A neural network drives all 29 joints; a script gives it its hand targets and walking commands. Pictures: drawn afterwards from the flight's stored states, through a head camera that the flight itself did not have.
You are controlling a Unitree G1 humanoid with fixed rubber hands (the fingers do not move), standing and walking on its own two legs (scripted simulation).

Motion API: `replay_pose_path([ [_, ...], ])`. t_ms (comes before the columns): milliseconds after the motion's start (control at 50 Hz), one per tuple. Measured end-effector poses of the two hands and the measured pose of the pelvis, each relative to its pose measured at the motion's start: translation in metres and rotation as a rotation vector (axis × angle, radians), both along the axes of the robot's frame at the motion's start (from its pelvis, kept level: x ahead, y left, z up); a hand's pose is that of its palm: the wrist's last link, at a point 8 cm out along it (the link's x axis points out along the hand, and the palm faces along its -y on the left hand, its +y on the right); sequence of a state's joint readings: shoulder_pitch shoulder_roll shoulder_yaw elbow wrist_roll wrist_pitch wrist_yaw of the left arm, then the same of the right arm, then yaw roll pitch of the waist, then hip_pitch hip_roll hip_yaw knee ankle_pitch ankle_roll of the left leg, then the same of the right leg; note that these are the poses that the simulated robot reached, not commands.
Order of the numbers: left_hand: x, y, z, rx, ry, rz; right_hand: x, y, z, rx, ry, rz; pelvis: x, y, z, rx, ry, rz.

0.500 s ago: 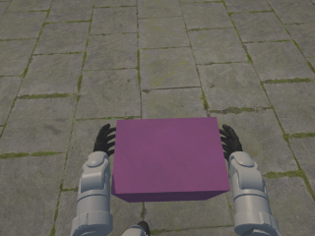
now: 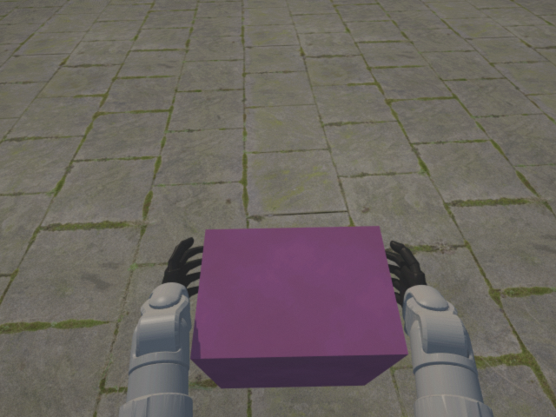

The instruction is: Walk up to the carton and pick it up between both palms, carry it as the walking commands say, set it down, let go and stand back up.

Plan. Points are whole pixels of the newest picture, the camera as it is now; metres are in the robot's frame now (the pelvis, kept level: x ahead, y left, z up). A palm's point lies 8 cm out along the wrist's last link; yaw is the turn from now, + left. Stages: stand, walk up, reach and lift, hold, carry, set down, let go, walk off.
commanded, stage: reach and lift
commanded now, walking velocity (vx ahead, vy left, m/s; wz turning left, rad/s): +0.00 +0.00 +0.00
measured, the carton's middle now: (292, 315) +0.29 +0.02 -0.05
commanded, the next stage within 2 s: hold in 1.42 s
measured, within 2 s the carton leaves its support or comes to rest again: neither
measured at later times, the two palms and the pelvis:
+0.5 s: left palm (181, 280) +0.29 +0.18 +0.05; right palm (426, 295) +0.29 -0.17 +0.05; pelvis +0.00 +0.01 +0.00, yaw +0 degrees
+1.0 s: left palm (181, 284) +0.29 +0.18 +0.04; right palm (427, 300) +0.28 -0.17 +0.04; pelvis +0.01 +0.01 +0.00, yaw +0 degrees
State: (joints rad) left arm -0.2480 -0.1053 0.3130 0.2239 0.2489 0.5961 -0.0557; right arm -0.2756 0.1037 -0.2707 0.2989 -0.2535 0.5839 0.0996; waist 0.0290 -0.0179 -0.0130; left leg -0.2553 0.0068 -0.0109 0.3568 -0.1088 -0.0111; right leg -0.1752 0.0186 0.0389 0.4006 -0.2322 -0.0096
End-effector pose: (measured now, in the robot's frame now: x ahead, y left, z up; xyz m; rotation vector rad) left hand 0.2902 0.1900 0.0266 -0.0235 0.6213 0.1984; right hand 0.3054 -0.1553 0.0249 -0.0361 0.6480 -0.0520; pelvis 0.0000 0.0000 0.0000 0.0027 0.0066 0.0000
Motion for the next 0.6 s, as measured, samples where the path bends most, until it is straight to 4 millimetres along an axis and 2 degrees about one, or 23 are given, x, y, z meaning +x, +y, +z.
replay_pose_path([
  [260, -0.003, -0.004, 0.023, -0.001, -0.012, -0.02, -0.01, -0.004, 0.024, -0.003, -0.013, -0.023, 0.0, 0.001, 0.003, 0.002, -0.09, -0.003],
  [600, 0.006, -0.014, 0.02, 0.001, 0.011, -0.067, -0.018, -0.014, 0.02, 0.001, 0.01, -0.075, 0.004, 0.008, 0.004, 0.0, -0.092, -0.007],
])
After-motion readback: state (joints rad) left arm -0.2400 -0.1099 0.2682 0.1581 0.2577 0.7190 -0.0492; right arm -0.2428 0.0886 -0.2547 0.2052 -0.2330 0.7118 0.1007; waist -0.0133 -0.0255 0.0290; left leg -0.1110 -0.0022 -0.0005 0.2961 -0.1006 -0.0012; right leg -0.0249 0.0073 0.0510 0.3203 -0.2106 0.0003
